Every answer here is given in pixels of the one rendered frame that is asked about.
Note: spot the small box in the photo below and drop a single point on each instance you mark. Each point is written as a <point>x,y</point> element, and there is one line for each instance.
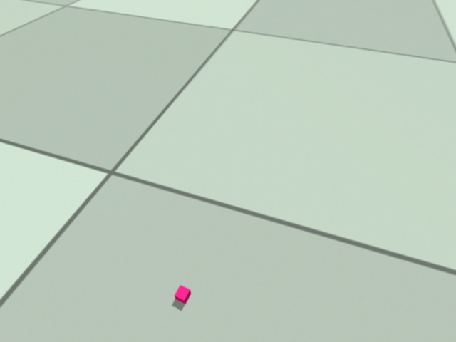
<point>182,294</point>

